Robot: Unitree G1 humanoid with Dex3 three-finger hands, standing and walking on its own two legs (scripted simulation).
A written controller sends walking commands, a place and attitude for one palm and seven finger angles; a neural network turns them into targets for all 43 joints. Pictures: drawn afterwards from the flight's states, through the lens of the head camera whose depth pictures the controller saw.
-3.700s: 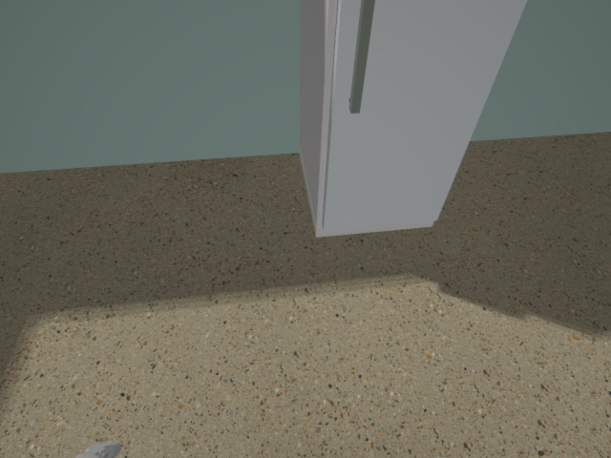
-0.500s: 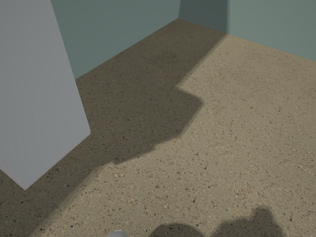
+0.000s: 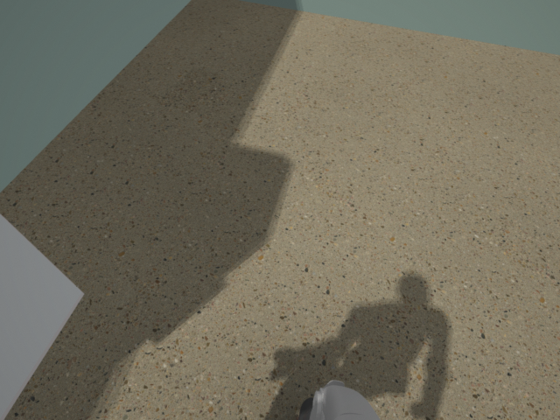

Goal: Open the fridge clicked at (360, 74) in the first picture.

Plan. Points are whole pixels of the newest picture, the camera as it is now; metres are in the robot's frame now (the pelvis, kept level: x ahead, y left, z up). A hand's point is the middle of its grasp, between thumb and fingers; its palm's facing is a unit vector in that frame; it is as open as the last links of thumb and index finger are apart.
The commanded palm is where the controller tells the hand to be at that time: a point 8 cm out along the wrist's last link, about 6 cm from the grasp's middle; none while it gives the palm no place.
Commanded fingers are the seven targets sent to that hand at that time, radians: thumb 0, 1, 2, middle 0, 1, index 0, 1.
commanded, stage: turn to face it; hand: left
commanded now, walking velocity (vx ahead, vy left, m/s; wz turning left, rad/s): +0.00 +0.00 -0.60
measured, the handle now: out of the picture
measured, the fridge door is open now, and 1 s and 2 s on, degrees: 0 0 0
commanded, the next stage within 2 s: none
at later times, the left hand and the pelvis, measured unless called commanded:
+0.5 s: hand (170, 382) +0.20 +0.19 -0.18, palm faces +0.14 -0.98 -0.12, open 7.4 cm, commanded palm none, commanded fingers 0.00 0.90 0.90 -0.20 -0.30 -0.20 -0.30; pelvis +0.09 +0.02 -0.01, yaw +7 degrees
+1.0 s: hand out of the picture +0.13 +0.22 -0.15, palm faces +0.38 -0.88 -0.29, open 7.4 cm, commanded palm none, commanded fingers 0.00 0.90 0.90 -0.20 -0.30 -0.20 -0.30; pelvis +0.09 -0.02 +0.00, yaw +22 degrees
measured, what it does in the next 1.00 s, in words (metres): steps on the spot, turning left: right foot, then left foot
